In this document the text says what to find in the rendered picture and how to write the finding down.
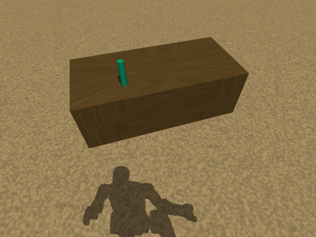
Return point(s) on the can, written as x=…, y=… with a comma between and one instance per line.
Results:
x=122, y=73

